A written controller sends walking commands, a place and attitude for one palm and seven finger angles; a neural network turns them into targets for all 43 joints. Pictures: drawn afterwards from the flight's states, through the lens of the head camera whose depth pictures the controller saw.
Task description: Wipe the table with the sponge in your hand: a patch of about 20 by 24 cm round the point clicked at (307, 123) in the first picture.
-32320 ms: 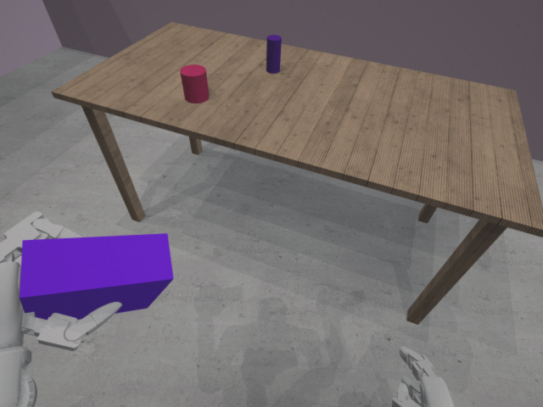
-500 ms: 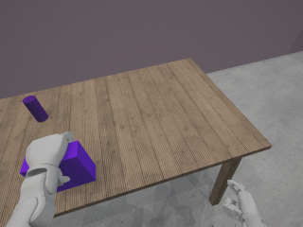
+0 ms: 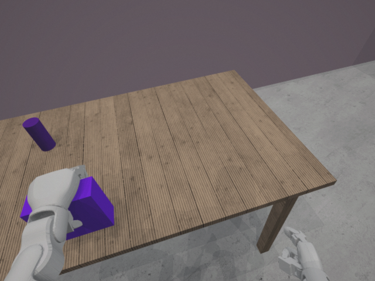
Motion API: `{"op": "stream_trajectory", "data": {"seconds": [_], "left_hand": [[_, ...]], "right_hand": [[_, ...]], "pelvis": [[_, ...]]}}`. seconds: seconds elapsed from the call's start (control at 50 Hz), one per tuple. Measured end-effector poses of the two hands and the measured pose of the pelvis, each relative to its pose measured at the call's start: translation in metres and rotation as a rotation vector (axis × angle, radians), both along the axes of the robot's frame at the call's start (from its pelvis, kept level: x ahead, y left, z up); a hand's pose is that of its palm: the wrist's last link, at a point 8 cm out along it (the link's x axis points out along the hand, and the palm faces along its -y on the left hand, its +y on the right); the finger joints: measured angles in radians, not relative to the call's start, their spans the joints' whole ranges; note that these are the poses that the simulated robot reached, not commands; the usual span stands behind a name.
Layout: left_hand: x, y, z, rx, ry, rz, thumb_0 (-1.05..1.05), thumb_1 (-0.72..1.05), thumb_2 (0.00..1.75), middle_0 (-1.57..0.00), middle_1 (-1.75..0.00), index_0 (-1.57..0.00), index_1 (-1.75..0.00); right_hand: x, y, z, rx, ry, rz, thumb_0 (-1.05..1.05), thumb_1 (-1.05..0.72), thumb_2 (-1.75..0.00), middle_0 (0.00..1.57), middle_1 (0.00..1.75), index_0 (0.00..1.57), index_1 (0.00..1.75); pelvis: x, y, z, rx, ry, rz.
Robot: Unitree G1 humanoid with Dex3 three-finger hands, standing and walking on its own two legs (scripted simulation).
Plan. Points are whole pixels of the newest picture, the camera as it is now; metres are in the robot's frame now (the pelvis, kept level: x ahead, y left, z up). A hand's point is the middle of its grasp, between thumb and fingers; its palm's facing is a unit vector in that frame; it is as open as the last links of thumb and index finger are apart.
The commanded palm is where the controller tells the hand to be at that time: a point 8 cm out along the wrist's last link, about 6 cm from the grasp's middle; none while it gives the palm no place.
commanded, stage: move the sponge above the wiping area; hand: left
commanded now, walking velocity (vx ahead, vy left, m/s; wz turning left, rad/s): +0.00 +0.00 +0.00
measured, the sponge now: (77, 215) +0.22 +0.31 +0.00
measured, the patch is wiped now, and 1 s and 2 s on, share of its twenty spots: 0.00 0.00 0.00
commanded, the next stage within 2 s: lower the sponge onto the table in 1.40 s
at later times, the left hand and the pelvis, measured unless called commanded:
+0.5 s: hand (70, 202) +0.23 +0.31 +0.04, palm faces -0.03 -0.08 -1.00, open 9.6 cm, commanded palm +0.21 +0.31 +0.10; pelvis +0.00 +0.00 +0.00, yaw +0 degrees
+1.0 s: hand (77, 198) +0.25 +0.31 +0.03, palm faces -0.04 -0.07 -1.00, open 9.6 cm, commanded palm +0.23 +0.31 +0.10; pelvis +0.00 +0.00 +0.00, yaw +0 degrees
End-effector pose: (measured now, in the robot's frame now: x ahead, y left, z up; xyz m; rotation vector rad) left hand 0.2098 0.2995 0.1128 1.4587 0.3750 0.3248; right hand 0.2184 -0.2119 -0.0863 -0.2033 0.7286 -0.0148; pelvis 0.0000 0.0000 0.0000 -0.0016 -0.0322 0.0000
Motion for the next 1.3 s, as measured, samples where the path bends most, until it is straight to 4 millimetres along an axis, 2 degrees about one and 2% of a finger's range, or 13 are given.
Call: {"op": "stream_trajectory", "data": {"seconds": [0.22,0.4,0.8,1.04,1.3], "left_hand": [[-0.004,0.006,-0.008,-0.002,0.015,0.022,0.00,-0.46,1.04,-0.77,-1.37,-0.78,-1.36],[0.003,0.005,-0.013,0.004,0.021,0.009,0.00,-0.46,1.04,-0.77,-1.37,-0.78,-1.36],[0.016,0.006,-0.027,0.018,0.049,0.012,0.00,-0.46,1.04,-0.77,-1.37,-0.78,-1.36],[0.023,0.004,-0.023,0.018,0.031,0.012,0.00,-0.46,1.04,-0.77,-1.37,-0.78,-1.36],[0.004,0.004,-0.022,0.008,0.034,0.029,0.00,-0.46,1.04,-0.77,-1.37,-0.78,-1.37]], "right_hand": [[0.004,0.004,0.000,0.001,0.000,0.004,0.01,-0.91,-0.90,0.20,0.30,0.20,0.29],[0.004,0.007,0.001,0.001,-0.001,0.005,0.01,-0.91,-0.90,0.20,0.30,0.20,0.29],[-0.013,-0.009,-0.008,-0.013,0.048,-0.042,0.01,-0.91,-0.90,0.20,0.30,0.20,0.29],[-0.010,-0.012,-0.010,-0.005,0.050,-0.051,0.01,-0.91,-0.90,0.20,0.30,0.20,0.29],[0.006,-0.007,-0.003,0.001,0.014,-0.021,0.01,-0.91,-0.90,0.20,0.30,0.20,0.29]], "pelvis": [[0.002,0.002,0.000,-0.002,0.005,0.005],[0.001,0.002,-0.001,-0.002,0.010,0.006],[0.001,-0.001,-0.002,-0.002,0.031,0.004],[0.006,-0.002,-0.002,-0.002,0.037,0.004],[0.009,-0.001,-0.002,-0.003,0.026,0.008]]}}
